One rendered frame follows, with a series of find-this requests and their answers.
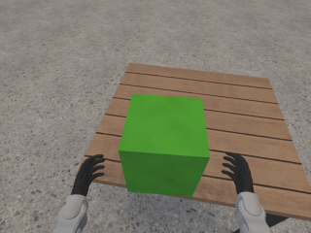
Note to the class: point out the right robot forearm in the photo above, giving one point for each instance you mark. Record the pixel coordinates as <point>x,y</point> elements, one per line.
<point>249,214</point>

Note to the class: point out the right robot hand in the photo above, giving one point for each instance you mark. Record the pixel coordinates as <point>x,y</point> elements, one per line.
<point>242,176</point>

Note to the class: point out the left robot hand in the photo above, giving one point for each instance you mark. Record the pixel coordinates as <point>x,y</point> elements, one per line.
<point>85,176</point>

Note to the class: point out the carton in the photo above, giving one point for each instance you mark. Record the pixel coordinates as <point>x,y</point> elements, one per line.
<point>164,145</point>

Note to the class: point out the table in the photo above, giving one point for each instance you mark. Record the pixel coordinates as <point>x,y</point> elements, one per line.
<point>242,115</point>

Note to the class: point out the left robot forearm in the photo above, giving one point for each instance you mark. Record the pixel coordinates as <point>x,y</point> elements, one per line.
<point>72,217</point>

